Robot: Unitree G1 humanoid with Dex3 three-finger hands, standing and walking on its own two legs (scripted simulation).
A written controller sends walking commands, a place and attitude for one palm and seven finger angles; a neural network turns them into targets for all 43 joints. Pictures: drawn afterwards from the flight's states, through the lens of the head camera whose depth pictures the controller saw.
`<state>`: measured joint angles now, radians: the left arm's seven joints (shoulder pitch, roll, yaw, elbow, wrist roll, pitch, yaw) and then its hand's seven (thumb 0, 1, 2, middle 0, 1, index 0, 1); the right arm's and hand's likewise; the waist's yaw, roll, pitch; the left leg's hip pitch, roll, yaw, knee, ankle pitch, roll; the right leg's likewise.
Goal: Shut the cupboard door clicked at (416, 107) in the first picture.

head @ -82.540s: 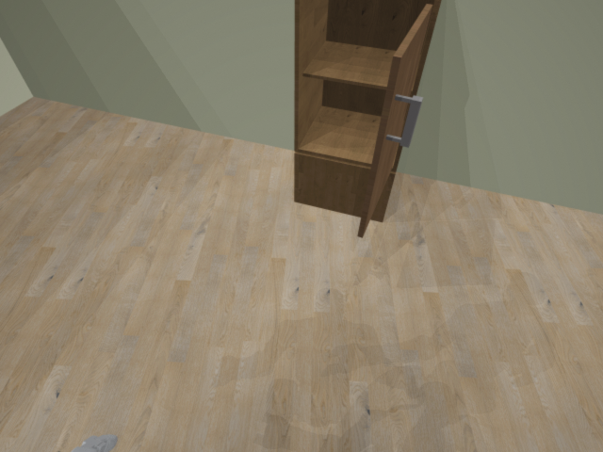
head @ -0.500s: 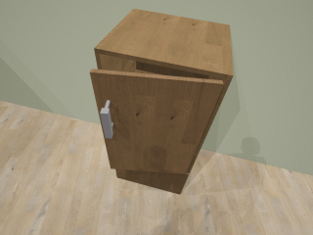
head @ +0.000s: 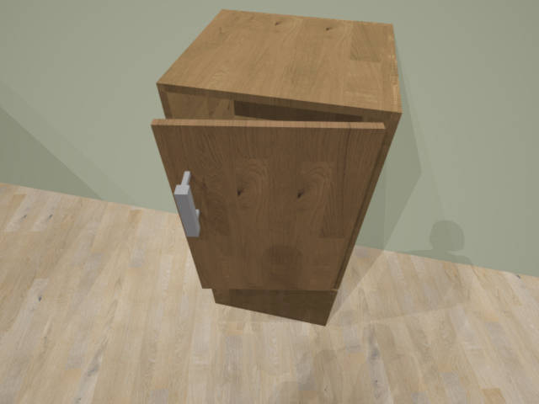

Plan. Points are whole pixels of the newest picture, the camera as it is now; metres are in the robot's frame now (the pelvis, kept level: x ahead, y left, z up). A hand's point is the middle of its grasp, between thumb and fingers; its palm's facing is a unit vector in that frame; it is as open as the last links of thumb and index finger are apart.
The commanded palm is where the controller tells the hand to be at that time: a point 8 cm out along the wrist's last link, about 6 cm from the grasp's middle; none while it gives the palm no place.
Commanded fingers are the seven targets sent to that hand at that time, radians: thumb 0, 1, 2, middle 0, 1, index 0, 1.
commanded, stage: look again from close up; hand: left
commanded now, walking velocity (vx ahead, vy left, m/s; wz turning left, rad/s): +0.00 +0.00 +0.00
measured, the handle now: (190, 204) +0.48 +0.19 -0.02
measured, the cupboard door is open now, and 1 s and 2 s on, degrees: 11 11 11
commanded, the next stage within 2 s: raise the hand and make a fist in 0.40 s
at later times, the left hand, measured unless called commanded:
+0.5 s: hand out of the picture +0.04 +0.14 -0.16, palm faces +0.00 -0.97 -0.25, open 7.3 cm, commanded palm +0.11 +0.19 -0.07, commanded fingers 0.00 0.90 0.90 -0.20 -0.30 -0.20 -0.30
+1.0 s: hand out of the picture +0.13 +0.15 -0.07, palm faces +0.11 -0.99 -0.03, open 5.8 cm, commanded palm +0.13 +0.20 -0.05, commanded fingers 0.00 0.90 0.90 -0.66 -0.80 -0.66 -0.80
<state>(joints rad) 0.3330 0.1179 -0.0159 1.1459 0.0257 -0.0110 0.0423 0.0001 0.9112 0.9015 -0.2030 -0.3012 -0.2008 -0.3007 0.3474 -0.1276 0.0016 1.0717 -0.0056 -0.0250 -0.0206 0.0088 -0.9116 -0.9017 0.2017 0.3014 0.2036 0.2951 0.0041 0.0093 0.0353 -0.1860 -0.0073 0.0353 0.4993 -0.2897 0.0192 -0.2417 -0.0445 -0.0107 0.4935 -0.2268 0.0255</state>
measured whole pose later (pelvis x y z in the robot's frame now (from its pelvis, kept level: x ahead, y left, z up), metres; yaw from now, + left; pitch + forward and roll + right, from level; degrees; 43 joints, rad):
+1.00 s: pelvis -0.04 -0.04 -0.11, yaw +3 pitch +13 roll +0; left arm 0.49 0.19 0.09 -0.03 -0.23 -0.48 -0.24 0.01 0.90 0.90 -0.49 -0.61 -0.49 -0.61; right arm 0.13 -0.26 -0.05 0.43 0.02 -0.26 -0.04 0.01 -0.91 -0.90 0.20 0.30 0.20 0.29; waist 0.07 -0.02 -0.12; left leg -0.95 0.02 -0.05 1.30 -0.58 -0.04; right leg -0.98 -0.04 -0.08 1.27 -0.52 -0.03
